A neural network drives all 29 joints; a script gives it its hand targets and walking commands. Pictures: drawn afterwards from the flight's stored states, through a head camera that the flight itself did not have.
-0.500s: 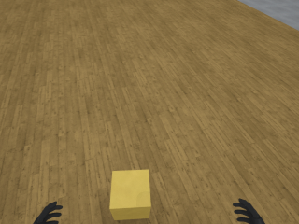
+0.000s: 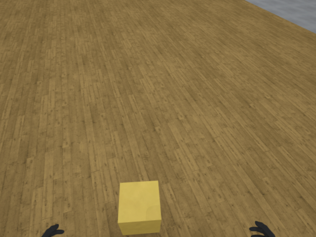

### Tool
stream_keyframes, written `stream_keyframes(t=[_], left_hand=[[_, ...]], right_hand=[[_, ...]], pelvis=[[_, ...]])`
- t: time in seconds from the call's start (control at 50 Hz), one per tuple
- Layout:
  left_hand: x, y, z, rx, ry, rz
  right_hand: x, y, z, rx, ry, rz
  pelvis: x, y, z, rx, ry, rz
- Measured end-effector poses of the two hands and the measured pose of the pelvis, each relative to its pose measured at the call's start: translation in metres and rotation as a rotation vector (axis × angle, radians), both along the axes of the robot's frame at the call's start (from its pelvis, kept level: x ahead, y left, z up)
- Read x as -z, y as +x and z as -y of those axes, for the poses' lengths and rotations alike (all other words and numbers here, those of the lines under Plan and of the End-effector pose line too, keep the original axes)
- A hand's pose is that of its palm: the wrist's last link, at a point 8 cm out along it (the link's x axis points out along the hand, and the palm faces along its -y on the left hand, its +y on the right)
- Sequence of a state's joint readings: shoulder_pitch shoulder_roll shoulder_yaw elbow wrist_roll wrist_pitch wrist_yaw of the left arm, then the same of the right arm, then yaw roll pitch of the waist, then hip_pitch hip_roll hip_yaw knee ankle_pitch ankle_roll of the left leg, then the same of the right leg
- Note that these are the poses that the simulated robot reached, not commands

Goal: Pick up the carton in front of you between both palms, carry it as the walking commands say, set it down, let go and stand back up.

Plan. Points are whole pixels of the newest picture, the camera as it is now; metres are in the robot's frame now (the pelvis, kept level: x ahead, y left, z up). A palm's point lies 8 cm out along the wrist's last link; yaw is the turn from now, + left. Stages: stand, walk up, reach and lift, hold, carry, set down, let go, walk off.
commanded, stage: stand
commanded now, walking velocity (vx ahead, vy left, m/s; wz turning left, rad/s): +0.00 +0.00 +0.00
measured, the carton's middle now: (140, 208) +0.41 +0.07 -0.65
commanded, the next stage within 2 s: none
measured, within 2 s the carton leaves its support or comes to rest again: neither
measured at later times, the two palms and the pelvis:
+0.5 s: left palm out of the picture +0.08 +0.30 -0.10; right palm out of the picture +0.08 -0.31 -0.09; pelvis -0.02 +0.00 +0.00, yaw +0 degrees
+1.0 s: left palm out of the picture +0.07 +0.30 -0.10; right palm out of the picture +0.07 -0.31 -0.10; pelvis -0.02 +0.00 +0.01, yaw +1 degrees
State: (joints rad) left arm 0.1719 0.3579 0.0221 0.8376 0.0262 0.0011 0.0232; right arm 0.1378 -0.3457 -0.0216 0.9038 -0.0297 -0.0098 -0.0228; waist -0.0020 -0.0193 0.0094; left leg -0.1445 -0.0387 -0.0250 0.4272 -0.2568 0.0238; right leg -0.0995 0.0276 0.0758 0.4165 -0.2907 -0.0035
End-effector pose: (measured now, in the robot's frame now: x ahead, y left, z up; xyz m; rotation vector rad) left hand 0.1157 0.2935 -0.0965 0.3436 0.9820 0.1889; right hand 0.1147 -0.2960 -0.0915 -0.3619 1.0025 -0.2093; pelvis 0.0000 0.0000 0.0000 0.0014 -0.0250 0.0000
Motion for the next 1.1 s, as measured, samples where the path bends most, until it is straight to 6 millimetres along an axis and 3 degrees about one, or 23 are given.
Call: stream_keyframes(t=[0.48, 1.1], left_hand=[[0.002, -0.031, -0.007, -0.019, 0.01, -0.071], [0.003, -0.044, -0.012, -0.034, 0.018, -0.111]], right_hand=[[0.003, -0.034, 0.012, 0.022, -0.008, -0.076], [0.004, -0.043, 0.017, 0.028, -0.011, -0.11]], pelvis=[[-0.004, -0.015, 0.002, -0.004, -0.002, 0.017], [-0.006, -0.022, 0.003, -0.01, -0.003, 0.018]])
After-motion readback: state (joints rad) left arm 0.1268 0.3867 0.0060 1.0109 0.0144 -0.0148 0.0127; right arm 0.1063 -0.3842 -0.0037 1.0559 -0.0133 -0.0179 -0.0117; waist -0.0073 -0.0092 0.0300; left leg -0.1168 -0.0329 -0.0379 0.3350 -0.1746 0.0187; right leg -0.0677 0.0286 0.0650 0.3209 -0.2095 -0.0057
